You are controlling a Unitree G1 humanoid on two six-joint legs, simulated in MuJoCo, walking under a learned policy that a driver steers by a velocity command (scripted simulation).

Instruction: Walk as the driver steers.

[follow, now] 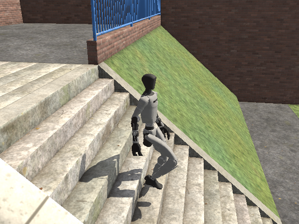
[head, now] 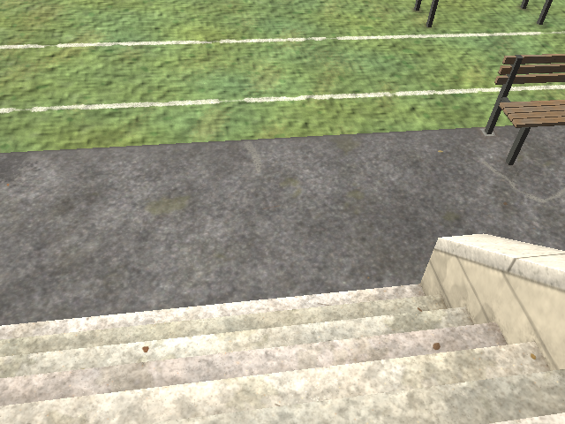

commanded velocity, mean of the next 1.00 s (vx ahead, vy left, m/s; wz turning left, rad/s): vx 0.50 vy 0.00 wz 0.36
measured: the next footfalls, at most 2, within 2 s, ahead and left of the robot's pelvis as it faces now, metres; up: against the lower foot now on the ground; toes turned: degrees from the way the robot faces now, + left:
right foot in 0.36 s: +0.31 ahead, -0.13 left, -0.20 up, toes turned +15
left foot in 0.88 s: +0.51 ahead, +0.13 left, -0.41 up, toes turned +21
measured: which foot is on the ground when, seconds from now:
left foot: down 0.00-0.38, up 0.40-0.86, down 0.88-1.00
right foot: up 0.00-0.34, down 0.36-0.88, up 0.90-1.00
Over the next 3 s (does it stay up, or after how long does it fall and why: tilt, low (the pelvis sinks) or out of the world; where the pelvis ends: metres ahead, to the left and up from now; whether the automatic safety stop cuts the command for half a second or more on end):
stays up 1.37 0.31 -1.19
